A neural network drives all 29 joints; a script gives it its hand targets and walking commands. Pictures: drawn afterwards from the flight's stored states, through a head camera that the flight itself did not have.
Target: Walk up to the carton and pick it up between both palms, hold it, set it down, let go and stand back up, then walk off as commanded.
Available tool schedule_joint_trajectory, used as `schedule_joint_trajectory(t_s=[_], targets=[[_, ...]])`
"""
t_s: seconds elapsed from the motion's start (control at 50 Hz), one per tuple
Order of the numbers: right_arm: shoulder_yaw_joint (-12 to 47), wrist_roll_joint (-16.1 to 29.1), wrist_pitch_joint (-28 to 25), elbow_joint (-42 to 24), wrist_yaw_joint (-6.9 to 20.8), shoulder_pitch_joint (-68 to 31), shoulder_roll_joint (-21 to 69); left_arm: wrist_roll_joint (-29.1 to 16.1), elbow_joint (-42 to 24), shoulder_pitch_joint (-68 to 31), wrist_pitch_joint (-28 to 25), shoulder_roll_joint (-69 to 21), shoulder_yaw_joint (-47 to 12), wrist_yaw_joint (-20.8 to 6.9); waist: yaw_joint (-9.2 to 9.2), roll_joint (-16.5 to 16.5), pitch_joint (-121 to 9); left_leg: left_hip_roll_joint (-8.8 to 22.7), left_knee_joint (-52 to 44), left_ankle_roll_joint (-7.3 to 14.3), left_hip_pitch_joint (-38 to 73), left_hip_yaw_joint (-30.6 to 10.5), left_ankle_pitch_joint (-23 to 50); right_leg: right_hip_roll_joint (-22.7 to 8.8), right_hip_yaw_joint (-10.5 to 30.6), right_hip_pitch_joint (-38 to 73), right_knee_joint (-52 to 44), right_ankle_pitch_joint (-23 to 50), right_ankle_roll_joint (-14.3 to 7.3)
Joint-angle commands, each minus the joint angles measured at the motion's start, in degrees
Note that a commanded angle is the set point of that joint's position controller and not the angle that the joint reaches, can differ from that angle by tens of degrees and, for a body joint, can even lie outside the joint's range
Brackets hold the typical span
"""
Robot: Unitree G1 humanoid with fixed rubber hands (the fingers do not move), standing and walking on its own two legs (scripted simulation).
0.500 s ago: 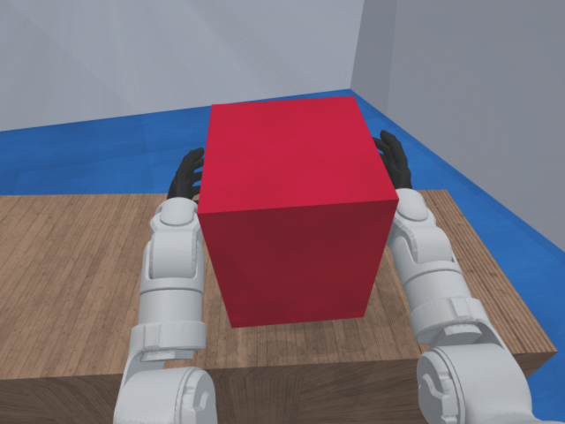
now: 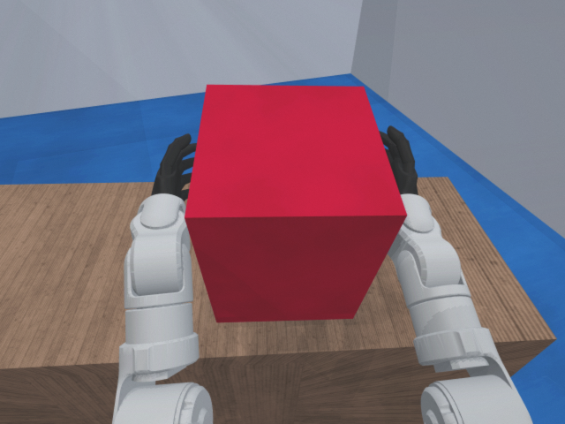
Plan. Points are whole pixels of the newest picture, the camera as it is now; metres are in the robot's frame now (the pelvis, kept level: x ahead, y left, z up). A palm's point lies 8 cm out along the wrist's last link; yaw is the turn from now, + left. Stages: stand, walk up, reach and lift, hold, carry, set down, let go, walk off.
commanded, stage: hold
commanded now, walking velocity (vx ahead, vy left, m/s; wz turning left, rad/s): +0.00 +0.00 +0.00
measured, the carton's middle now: (285, 211) +0.36 +0.00 +0.15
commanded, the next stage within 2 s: none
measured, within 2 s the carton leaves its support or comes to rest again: neither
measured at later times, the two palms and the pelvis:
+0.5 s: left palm (182, 190) +0.38 +0.14 +0.17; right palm (392, 176) +0.39 -0.15 +0.19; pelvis +0.02 +0.00 +0.00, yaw +0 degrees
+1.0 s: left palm (169, 203) +0.34 +0.15 +0.18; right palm (398, 192) +0.35 -0.14 +0.19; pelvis -0.01 +0.00 +0.00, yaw +0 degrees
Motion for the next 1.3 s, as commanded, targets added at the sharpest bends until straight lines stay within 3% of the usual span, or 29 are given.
schedule_joint_trajectory(t_s=[0.0, 0.04, 0.1, 0.14, 0.2, 0.28, 0.3, 0.36, 0.44, 0.48, 0.54, 0.64, 0.68, 0.8, 0.86, 0.9, 0.96, 1.02, 1.12, 1.2, 1.28], targets=[[16.72, -0.78, -1.73, -1.46, 8.27, -38.33, 25.96, -5.25, 3.95, -35.92, -4.0, -23.29, -20.13, -6.51, 0.2, 2.6, -14.85, -1.78, -7.06, 0.75, 0.38, 3.02, -6.15, 2.05, -4.61, 1.45, -5.07, -5.87, 0.14], [14.39, -3.02, -2.12, 3.17, 9.44, -40.21, 26.67, -3.72, 8.07, -38.26, -4.42, -22.44, -17.53, -7.1, 0.87, 1.32, -12.48, -1.56, -8.92, 2.27, -1.58, 3.74, -11.41, 1.54, -4.74, -0.1, -5.42, -11.54, 0.02], [11.04, -5.02, -4.68, 4.68, 10.67, -44.11, 29.36, -5.37, 9.65, -44.14, -7.11, -24.67, -18.77, -6.75, 0.1, 1.3, -13.03, -1.18, -9.49, 2.75, -3.16, 4.05, -13.85, 1.46, -5.26, -0.97, -4.61, -13.19, -0.19], [11.19, -4.89, -6.2, 4.89, 11.16, -45.66, 31.94, -7.76, 8.38, -47.45, -9.24, -27.32, -21.6, -5.84, -0.66, 2.41, -16.62, -1.2, -8.24, 2.16, -1.87, 3.38, -11.35, 1.71, -5.47, -1.47, -3.71, -10.58, -0.07], [11.9, -4.83, -7.48, 6.86, 11.65, -48.44, 34.78, -9.72, 8.53, -52.1, -11.83, -28.96, -23.57, -4.1, -0.19, 2.47, -20.32, -1.64, -6.96, 2.01, -0.96, 3.05, -10.02, 1.62, -5.55, -3.05, -3.26, -9.43, 0.5], [11.94, -5.0, -6.49, 12.46, 11.44, -42.81, 32.95, -5.48, 13.69, -44.44, -10.92, -26.55, -18.34, -3.87, 1.57, 1.21, -16.4, -2.03, -7.26, 2.69, -0.35, 3.55, -7.19, 1.45, -4.75, -1.39, -4.37, -7.29, 0.82], [12.15, -4.9, -6.18, 12.84, 11.1, -42.19, 32.73, -4.97, 13.6, -43.42, -10.4, -26.45, -17.99, -4.3, 1.15, 0.57, -15.18, -2.13, -7.01, 2.74, -0.32, 3.83, -6.36, 1.29, -4.51, -0.66, -4.53, -6.87, 1.01], [14.93, -2.37, -5.82, 10.5, 9.9, -39.52, 32.25, -4.49, 10.24, -39.93, -9.46, -26.24, -18.13, -5.16, 1.27, 0.42, -15.77, -2.39, -5.63, 2.16, 2.65, 3.99, 1.0, 1.72, -4.32, 2.57, -3.84, 0.95, 1.57], [21.89, 2.32, -6.13, 1.06, 7.56, -38.48, 33.48, -7.67, 1.74, -38.18, -10.05, -27.49, -23.31, -5.47, 0.05, 1.01, -24.06, -3.03, -1.3, 0.37, 7.02, 2.9, 14.77, 2.65, -4.0, 9.15, -1.52, 18.29, 2.68], [24.8, 4.13, -5.97, -4.05, 6.31, -37.5, 33.08, -9.22, -2.03, -36.56, -10.24, -28.27, -26.86, -5.08, -1.41, 2.34, -27.87, -3.14, 0.83, -1.17, 9.48, 1.99, 21.56, 3.06, -3.87, 11.03, -0.56, 25.62, 2.98], [27.36, 5.63, -4.2, -6.65, 4.87, -32.79, 31.44, -9.09, -4.03, -31.86, -8.9, -26.84, -27.58, -5.27, -1.36, 2.65, -27.69, -3.25, 1.75, -2.0, 10.07, 1.37, 24.94, 3.25, -3.57, 12.36, -0.09, 30.83, 3.34], [26.54, 6.19, -0.79, -8.08, 3.86, -25.95, 25.96, -5.41, -3.85, -23.05, -3.87, -24.38, -23.84, -7.71, -0.92, 3.41, -22.53, -2.57, 0.41, -2.27, 10.42, 1.76, 25.04, 3.76, -3.04, 12.65, -1.71, 28.07, 2.42], [25.63, 6.17, -0.63, -10.6, 3.94, -26.61, 25.27, -6.24, -6.1, -23.3, -2.97, -24.93, -24.95, -8.25, -1.89, 4.45, -22.58, -2.36, 0.46, -2.86, 10.51, 1.77, 24.8, 4.02, -3.32, 12.42, -1.87, 25.89, 1.93], [24.66, 5.14, -2.05, -13.51, 5.36, -33.22, 26.41, -8.48, -8.14, -30.52, -4.26, -26.29, -27.88, -6.77, -1.91, 5.92, -23.92, -1.86, -0.16, -2.92, 9.53, 1.33, 19.76, 4.06, -4.36, 8.23, -2.5, 15.26, 1.18], [21.55, 2.6, -2.82, -9.9, 6.93, -37.27, 26.57, -8.23, -3.84, -35.09, -5.0, -25.31, -25.93, -6.15, -1.05, 4.9, -22.43, -1.59, -2.83, -1.62, 5.93, 1.95, 8.33, 3.39, -4.72, 4.68, -3.67, 5.03, 0.42], [18.45, 0.11, -2.9, -3.77, 8.23, -39.38, 26.84, -6.81, 2.0, -37.72, -5.27, -24.22, -22.86, -5.92, -0.28, 3.56, -17.96, -1.76, -5.82, 0.05, 1.65, 2.63, -2.87, 2.41, -4.79, 2.32, -4.41, -3.02, 0.24], [13.11, -3.46, -3.04, 3.4, 10.02, -40.72, 26.6, -4.45, 7.81, -39.96, -5.27, -23.63, -19.11, -6.28, 0.18, 3.13, -13.64, -1.0, -9.33, 1.81, -2.22, 3.42, -12.71, 1.88, -5.14, -0.25, -4.79, -11.2, -0.27], [9.91, -5.48, -4.92, 7.63, 11.39, -43.29, 28.41, -5.07, 10.72, -44.39, -7.36, -24.91, -18.72, -6.22, -0.18, 2.72, -12.68, -0.46, -10.61, 2.7, -3.99, 3.17, -16.16, 1.93, -5.91, -0.81, -3.8, -13.19, -0.06], [12.35, -4.39, -8.07, 6.13, 11.91, -48.77, 34.6, -9.19, 7.75, -51.35, -11.82, -29.09, -22.94, -3.89, 0.35, 2.17, -21.19, -1.65, -6.45, 2.17, 0.06, 3.13, -7.47, 1.55, -5.29, -2.19, -3.04, -7.86, 0.61], [11.32, -5.63, -7.15, 11.78, 11.71, -44.97, 33.52, -6.4, 13.18, -46.91, -11.27, -27.34, -19.42, -3.75, 1.04, 0.88, -17.15, -2.04, -7.09, 2.83, -0.51, 3.84, -7.99, 1.37, -4.84, -2.54, -4.47, -9.13, 0.87], [13.58, -3.4, -6.33, 10.85, 10.13, -40.54, 32.52, -4.7, 11.71, -41.03, -9.57, -26.22, -17.82, -5.17, 0.73, 0.4, -15.89, -2.53, -5.87, 2.49, 2.07, 4.34, -1.33, 1.51, -4.35, 2.49, -4.08, -0.49, 1.61]])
